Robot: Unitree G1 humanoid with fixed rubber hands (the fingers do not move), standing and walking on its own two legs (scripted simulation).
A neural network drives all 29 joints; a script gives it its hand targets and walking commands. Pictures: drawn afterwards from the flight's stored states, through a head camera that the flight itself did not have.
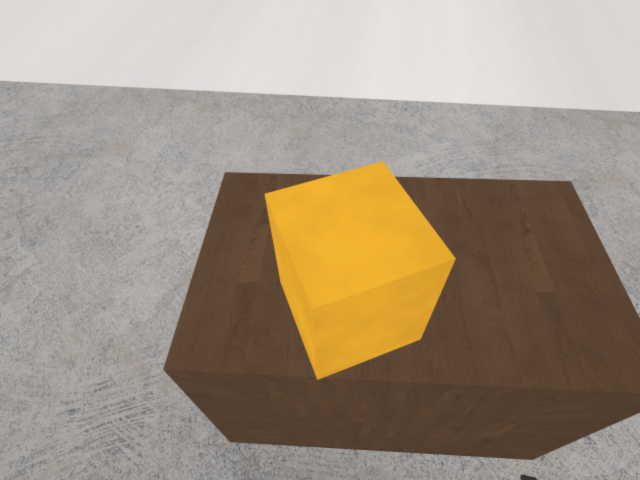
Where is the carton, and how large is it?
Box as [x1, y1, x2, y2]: [265, 161, 455, 379]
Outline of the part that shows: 382,161 265,194 280,281 317,379 419,339 455,258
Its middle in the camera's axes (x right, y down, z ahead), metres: +0.05 +0.06 +0.65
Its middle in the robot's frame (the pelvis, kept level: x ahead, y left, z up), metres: +0.43 -0.02 -0.07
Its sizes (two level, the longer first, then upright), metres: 0.210 0.200 0.250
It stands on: a pedestal, 0.58 m high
